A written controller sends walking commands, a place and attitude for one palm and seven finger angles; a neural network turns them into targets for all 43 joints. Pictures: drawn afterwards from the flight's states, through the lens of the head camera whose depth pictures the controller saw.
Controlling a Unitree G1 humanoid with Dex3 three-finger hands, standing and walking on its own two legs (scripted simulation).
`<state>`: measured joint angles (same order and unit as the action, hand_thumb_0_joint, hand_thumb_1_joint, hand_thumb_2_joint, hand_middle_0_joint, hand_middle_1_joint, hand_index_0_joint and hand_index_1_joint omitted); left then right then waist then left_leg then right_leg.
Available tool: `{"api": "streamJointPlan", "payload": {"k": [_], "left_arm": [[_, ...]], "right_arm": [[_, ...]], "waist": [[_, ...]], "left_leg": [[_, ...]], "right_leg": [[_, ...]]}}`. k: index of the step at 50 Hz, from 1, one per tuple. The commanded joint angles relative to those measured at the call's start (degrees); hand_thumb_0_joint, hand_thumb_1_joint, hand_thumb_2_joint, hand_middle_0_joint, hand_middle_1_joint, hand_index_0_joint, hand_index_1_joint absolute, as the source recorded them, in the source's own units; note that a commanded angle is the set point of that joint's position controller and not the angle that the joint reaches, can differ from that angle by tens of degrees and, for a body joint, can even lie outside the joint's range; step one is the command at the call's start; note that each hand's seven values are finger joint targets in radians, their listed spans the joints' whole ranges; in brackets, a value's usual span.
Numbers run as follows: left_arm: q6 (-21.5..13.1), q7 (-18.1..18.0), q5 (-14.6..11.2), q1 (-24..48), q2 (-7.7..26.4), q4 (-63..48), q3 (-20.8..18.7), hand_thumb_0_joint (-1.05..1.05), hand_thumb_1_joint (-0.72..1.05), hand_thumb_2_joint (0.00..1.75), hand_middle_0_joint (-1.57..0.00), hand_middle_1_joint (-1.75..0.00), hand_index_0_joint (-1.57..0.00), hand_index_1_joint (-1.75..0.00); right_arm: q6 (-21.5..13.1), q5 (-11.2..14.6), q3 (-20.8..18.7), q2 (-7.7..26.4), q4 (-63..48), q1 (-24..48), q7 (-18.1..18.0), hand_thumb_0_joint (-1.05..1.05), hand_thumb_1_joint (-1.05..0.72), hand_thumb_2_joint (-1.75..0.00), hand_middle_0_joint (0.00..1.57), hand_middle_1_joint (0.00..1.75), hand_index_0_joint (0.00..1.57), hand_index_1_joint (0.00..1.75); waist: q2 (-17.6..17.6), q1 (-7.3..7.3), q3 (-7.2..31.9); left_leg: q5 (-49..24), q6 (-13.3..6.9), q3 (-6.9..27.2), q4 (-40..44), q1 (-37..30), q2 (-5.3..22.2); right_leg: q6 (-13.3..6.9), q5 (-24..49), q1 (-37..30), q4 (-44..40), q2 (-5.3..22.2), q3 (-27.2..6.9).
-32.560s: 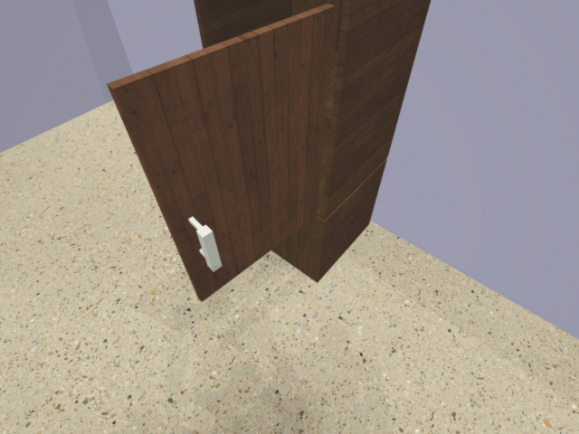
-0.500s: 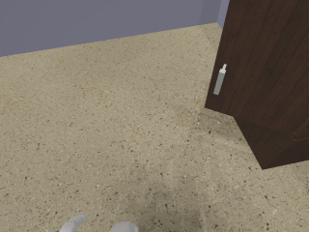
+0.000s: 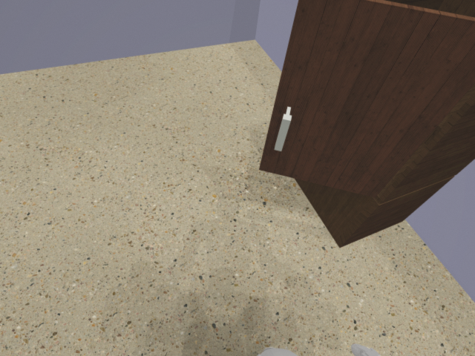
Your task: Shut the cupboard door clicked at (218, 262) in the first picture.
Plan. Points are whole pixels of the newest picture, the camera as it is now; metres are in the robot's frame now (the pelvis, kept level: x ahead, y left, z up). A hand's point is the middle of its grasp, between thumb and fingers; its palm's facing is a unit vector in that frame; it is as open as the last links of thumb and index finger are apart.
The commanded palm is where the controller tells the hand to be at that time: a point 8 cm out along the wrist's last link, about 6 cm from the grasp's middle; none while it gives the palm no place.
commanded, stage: turn to face it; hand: left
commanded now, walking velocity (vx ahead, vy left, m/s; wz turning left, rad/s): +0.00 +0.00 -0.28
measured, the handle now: (283, 128) +0.72 -0.08 -0.10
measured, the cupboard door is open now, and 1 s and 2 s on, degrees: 53 53 53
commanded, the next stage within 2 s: take the last steps up to it in 0.14 s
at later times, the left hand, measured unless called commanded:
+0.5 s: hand out of the picture +0.13 +0.13 -0.16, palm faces -0.14 -0.97 -0.21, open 7.4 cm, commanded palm none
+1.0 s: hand (209, 273) +0.30 +0.08 -0.17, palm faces -0.29 -0.94 -0.19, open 7.4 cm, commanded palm none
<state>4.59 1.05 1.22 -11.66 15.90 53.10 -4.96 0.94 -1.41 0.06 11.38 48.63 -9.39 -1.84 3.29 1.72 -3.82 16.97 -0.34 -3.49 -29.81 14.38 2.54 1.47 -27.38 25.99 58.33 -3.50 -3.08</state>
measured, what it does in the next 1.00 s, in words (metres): walks ahead, turning right: right foot, then left foot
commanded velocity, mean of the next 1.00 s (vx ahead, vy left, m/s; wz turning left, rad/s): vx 0.19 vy -0.09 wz -0.16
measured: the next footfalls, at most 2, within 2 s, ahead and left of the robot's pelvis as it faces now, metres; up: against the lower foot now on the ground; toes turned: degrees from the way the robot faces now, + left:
right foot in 0.24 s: +0.03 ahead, -0.14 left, +0.00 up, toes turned -8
left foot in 0.64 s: +0.16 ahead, +0.06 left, +0.00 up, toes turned -4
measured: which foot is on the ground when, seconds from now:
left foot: down 0.00-0.24, up 0.26-0.62, down 0.64-1.00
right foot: up 0.00-0.22, down 0.24-0.64, up 0.66-1.00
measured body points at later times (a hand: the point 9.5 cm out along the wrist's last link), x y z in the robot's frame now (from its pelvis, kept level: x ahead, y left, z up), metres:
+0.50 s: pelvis +0.04 -0.04 +0.01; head +0.06 -0.05 +0.45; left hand +0.13 +0.18 -0.14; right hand +0.03 -0.30 -0.15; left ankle +0.05 +0.09 -0.68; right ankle -0.01 -0.13 -0.74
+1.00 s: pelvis +0.17 -0.09 +0.00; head +0.21 -0.09 +0.45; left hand +0.31 +0.13 -0.15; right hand +0.05 -0.29 -0.14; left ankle +0.13 +0.06 -0.74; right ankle +0.22 -0.26 -0.70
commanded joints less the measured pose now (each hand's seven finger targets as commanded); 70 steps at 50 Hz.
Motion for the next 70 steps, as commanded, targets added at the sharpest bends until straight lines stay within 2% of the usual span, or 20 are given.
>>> {"api": "streamJointPlan", "payload": {"k": [1, 7, 10, 13, 16, 19, 26, 29, 30, 32, 33, 37, 45, 49, 52, 53, 54, 57, 63, 70], "left_arm": [[-1.4, 0.5, -0.2, 0.1, 2.8, -4.3, -0.3, 0.0, 0.9, 0.9, -0.2, -0.3, -0.2, -0.3], [-2.2, 0.3, -0.3, 4.2, 0.9, -4.9, 1.1, 0.0, 0.9, 0.9, -0.2, -0.3, -0.2, -0.3], [-2.7, 0.2, -0.3, -1.1, 1.6, -2.8, 0.8, 0.0, 0.9, 0.9, -0.2, -0.3, -0.2, -0.3], [-4.2, -1.3, 0.0, -9.0, 11.8, 0.5, -0.8, 0.0, 0.9, 0.9, -0.2, -0.3, -0.2, -0.3], [-3.9, -1.6, -0.1, -3.1, 7.3, -0.7, -0.4, 0.0, 0.9, 0.9, -0.2, -0.3, -0.2, -0.3], [-5.1, -1.5, -0.1, -1.0, 5.0, -1.1, 0.4, 0.0, 0.9, 0.9, -0.2, -0.3, -0.2, -0.3], [-5.8, -1.0, 0.4, -4.1, 5.7, 1.1, -0.1, 0.0, 0.9, 0.9, -0.2, -0.3, -0.2, -0.3], [-5.7, -0.8, 0.0, -2.0, 5.1, 1.6, -0.3, 0.0, 0.9, 0.9, -0.2, -0.3, -0.2, -0.3], [-5.4, -0.6, -0.5, -1.3, 4.0, 1.6, -0.1, 0.0, 0.9, 0.9, -0.2, -0.3, -0.2, -0.3], [-5.3, 0.3, -0.6, -1.9, -1.5, -0.7, 1.4, 0.0, 0.9, 0.9, -0.2, -0.3, -0.2, -0.3], [-4.9, 0.5, 0.3, 0.8, 1.4, -1.5, 0.7, 0.0, 0.9, 0.9, -0.2, -0.3, -0.2, -0.3], [-3.9, 1.7, 1.0, -0.8, 0.7, 1.2, 0.0, 0.0, 0.9, 0.9, -0.2, -0.3, -0.2, -0.3], [-3.6, 1.4, 0.4, 3.6, -2.9, 0.3, 1.8, 0.0, 0.9, 0.9, -0.2, -0.3, -0.2, -0.3], [-4.1, 1.3, 0.2, 5.1, -2.0, 0.0, 1.8, 0.0, 0.9, 0.9, -0.2, -0.3, -0.2, -0.3], [-5.2, 0.9, 0.3, -4.8, 0.9, 3.2, 0.9, 0.0, 0.9, 0.9, -0.2, -0.3, -0.2, -0.3], [-6.0, 0.3, 0.5, -11.8, 3.7, 5.2, 0.1, 0.0, 0.9, 0.9, -0.2, -0.3, -0.2, -0.3], [-6.8, -0.7, 0.7, -17.1, 8.9, 7.2, -1.0, 0.0, 0.9, 0.9, -0.2, -0.3, -0.2, -0.3], [-7.0, -2.5, -0.2, -3.7, 4.5, 4.8, 1.3, 0.0, 0.9, 0.9, -0.2, -0.3, -0.2, -0.3], [-5.9, -3.7, -0.1, -1.6, 3.3, 3.3, 1.1, 0.0, 0.9, 0.9, -0.2, -0.3, -0.2, -0.3], [-5.1, -4.4, 0.2, -1.3, 4.1, 2.2, 0.2, 0.0, 0.9, 0.9, -0.2, -0.3, -0.2, -0.3]], "right_arm": [[-1.0, -0.3, -3.3, 11.4, -2.1, -3.0, -1.0, 0.0, -0.9, -0.9, 0.2, 0.3, 0.2, 0.3], [-0.6, -0.3, -4.6, 12.7, 1.3, -7.9, -0.4, 0.0, -0.9, -0.9, 0.2, 0.3, 0.2, 0.3], [-0.3, 0.2, -4.9, 13.2, 1.8, -5.9, -0.1, 0.0, -0.9, -0.9, 0.2, 0.3, 0.2, 0.3], [0.4, 1.0, -3.5, 7.1, -0.5, -2.6, -0.1, 0.0, -0.9, -0.9, 0.2, 0.3, 0.2, 0.3], [0.6, 0.1, -4.1, 8.7, 1.8, -1.8, 0.3, 0.0, -0.9, -0.9, 0.2, 0.3, 0.2, 0.3], [-0.1, -0.4, -3.9, 7.3, 3.0, -3.5, 1.6, 0.0, -0.9, -0.9, 0.2, 0.3, 0.2, 0.3], [-1.5, -0.4, -3.8, 5.7, 1.9, -0.9, 1.8, 0.0, -0.9, -0.9, 0.2, 0.3, 0.2, 0.3], [-2.9, -0.3, -3.6, 5.6, 4.5, -8.3, 1.0, 0.0, -0.9, -0.9, 0.2, 0.3, 0.2, 0.3], [-3.5, -0.4, -3.8, 7.0, 6.3, -13.4, 0.7, 0.0, -0.9, -0.9, 0.2, 0.3, 0.2, 0.3], [-3.8, -1.3, -5.8, 16.8, 8.4, -23.6, -0.3, 0.0, -0.9, -0.9, 0.2, 0.3, 0.2, 0.3], [-3.0, -1.0, -5.4, 16.6, 7.6, -21.7, -0.6, 0.0, -0.9, -0.9, 0.2, 0.3, 0.2, 0.3], [-4.0, -0.6, -2.9, 8.6, 5.7, -12.4, -1.0, 0.0, -0.9, -0.9, 0.2, 0.3, 0.2, 0.3], [-4.0, -0.5, -3.8, 8.2, 8.9, -16.9, -0.3, 0.0, -0.9, -0.9, 0.2, 0.3, 0.2, 0.3], [-3.3, -0.6, -4.4, 9.0, 9.6, -16.1, -0.1, 0.0, -0.9, -0.9, 0.2, 0.3, 0.2, 0.3], [-2.8, -0.1, -4.6, 8.9, 9.6, -13.9, 0.2, 0.0, -0.9, -0.9, 0.2, 0.3, 0.2, 0.3], [-2.9, 0.4, -4.3, 7.4, 9.4, -13.2, 0.7, 0.0, -0.9, -0.9, 0.2, 0.3, 0.2, 0.3], [-2.9, 1.2, -3.2, 2.1, 8.6, -14.7, 1.0, 0.0, -0.9, -0.9, 0.2, 0.3, 0.2, 0.3], [-0.6, 1.6, -2.8, 1.2, 10.7, -16.9, 0.0, 0.0, -0.9, -0.9, 0.2, 0.3, 0.2, 0.3], [2.0, 1.3, -3.1, 2.6, 10.6, -11.5, 0.2, 0.0, -0.9, -0.9, 0.2, 0.3, 0.2, 0.3], [3.9, 0.4, -4.4, 5.0, 6.3, -4.3, 1.2, 0.0, -0.9, -0.9, 0.2, 0.3, 0.2, 0.3]], "waist": [[-14.3, -1.5, 5.2], [-16.3, -4.3, 7.0], [-13.2, -1.05, 7.7], [12.0, 2.69, 9.1], [11.9, 0.56, 1.6], [6.0, -1.79, 3.2], [4.2, -0.63, 0.9], [2.3, -4.21, 2.9], [-1.8, -6.48, 4.6], [-24.1, -9.29, 5.9], [-15.8, -8.83, 2.3], [-12.4, -3.31, -5.2], [-12.6, -4.33, -1.4], [-13.8, -4.51, -1.4], [-8.4, 0.39, 3.3], [-2.6, 3.86, 7.5], [13.5, 4.99, 12.9], [6.3, -1.87, 9.4], [0.0, -1.23, 9.9], [2.7, -0.84, 7.6]], "left_leg": [[-33.1, -7.3, 6.7, 9.0, -10.0, 13.8], [-39.7, -7.5, 4.4, 4.4, -12.9, 14.8], [-30.1, -4.0, 1.8, -0.5, -6.7, 13.4], [21.7, 3.4, -1.2, -26.6, 14.9, 0.8], [12.9, 3.3, 3.0, -37.9, 22.2, 2.8], [5.9, 4.1, 0.8, -33.4, 18.3, 3.2], [5.8, 3.5, -1.2, -15.0, 14.7, 2.2], [-1.4, 3.0, -3.1, -0.8, 0.9, 0.5], [-5.3, 2.8, -2.2, 4.9, -9.0, 0.6], [7.1, -6.0, 32.0, 17.0, -20.7, 25.2], [11.6, -9.0, 32.6, 19.6, -14.4, 28.0], [-2.1, -4.9, 13.8, 20.5, -2.8, 18.8], [-27.1, -5.5, -1.7, 15.2, -10.0, 14.7], [-25.4, -5.5, -1.4, 12.4, -9.0, 15.8], [-23.4, -2.7, -3.4, 0.9, -3.7, 12.7], [-16.6, -0.8, -6.1, -9.2, 2.6, 8.6], [15.3, 1.5, -7.5, -25.0, 13.1, -0.7], [15.7, 1.6, 3.5, -32.4, 6.0, 2.4], [10.7, 3.3, 4.5, -30.1, 8.3, -0.4], [6.6, 4.5, 7.6, -35.3, 13.7, -1.3]], "right_leg": [[1.6, 1.7, 4.8, 4.0, 3.5, 2.0], [0.4, 1.7, -3.3, -15.4, 3.1, 6.8], [-0.7, 15.8, -15.4, -31.0, 2.7, 7.7], [-13.9, 48.9, -27.5, -39.1, 26.4, -18.3], [-14.4, 22.9, -21.7, -44.0, 19.4, -15.3], [-12.3, 20.7, -19.6, -43.4, 15.0, -6.4], [-14.8, 12.2, -19.0, -45.3, 15.7, -10.4], [-12.4, 13.6, -15.0, -38.7, 13.0, -8.4], [-10.2, 12.8, -9.5, -32.0, 10.0, -5.8], [-4.0, -5.7, 10.9, -2.6, 0.4, 4.4], [-4.3, -4.8, 12.1, 4.6, 3.7, -0.1], [-1.9, 9.6, 10.2, 9.2, 7.2, 0.3], [-0.3, 16.7, 7.5, -9.3, 7.7, 6.6], [-1.5, 15.9, 0.8, -19.4, 6.5, 8.6], [-2.7, 19.9, -17.8, -29.1, 3.8, 9.6], [-4.1, 24.2, -28.2, -31.6, 8.0, 4.4], [-9.0, 37.5, -37.4, -35.8, 22.8, -12.8], [-11.2, 50.9, -20.7, -40.0, 24.2, -10.0], [-11.8, 63.4, -20.0, -37.1, 23.2, -4.0], [-13.1, 49.8, -17.5, -39.7, 24.4, -4.7]]}}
